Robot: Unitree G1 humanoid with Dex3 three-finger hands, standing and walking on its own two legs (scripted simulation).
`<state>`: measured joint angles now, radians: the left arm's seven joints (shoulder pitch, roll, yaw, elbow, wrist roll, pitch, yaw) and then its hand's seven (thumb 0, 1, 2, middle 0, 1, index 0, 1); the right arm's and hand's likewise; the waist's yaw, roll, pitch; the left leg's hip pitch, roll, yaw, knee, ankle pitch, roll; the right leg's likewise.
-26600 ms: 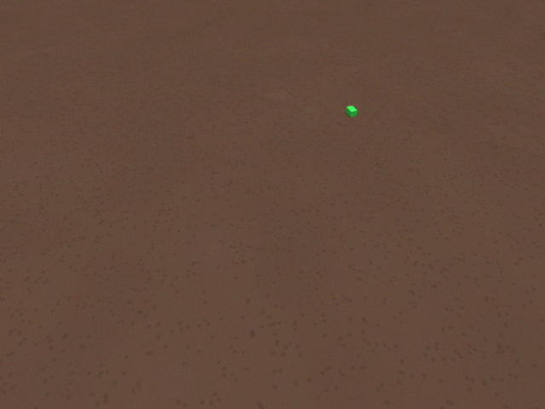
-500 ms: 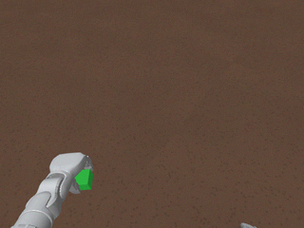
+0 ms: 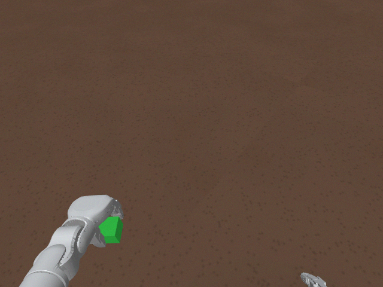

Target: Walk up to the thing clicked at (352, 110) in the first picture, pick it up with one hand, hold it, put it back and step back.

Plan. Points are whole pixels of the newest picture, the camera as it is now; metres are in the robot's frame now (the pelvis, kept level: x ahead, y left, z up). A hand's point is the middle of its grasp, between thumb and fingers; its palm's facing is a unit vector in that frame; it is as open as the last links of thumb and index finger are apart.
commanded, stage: hold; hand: left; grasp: from above
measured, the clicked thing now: (105, 230) +0.31 +0.22 -0.08
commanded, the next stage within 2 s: crouch in 1.12 s
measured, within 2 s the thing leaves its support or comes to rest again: neither
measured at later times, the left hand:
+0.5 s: hand (98, 233) +0.28 +0.21 -0.02, palm faces -0.44 -0.02 -0.90, open 7.5 cm
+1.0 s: hand (97, 229) +0.28 +0.21 -0.01, palm faces -0.42 -0.03 -0.91, open 7.5 cm
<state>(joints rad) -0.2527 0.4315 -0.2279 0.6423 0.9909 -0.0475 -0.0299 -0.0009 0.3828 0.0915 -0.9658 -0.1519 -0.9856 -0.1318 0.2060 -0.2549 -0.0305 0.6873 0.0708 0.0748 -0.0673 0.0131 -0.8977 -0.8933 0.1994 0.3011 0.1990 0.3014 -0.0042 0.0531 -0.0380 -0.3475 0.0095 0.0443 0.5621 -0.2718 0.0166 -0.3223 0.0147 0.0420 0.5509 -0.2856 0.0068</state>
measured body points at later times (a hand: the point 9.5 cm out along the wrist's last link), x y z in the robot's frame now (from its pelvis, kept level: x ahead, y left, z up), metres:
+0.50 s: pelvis -0.01 -0.01 +0.01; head -0.01 -0.03 +0.45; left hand +0.30 +0.21 +0.03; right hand +0.14 -0.26 -0.11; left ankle +0.01 +0.11 -0.73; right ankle +0.00 -0.13 -0.73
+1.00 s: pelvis -0.01 -0.01 +0.01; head -0.01 -0.04 +0.46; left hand +0.30 +0.21 +0.04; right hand +0.14 -0.26 -0.11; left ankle +0.01 +0.11 -0.73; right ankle +0.00 -0.13 -0.73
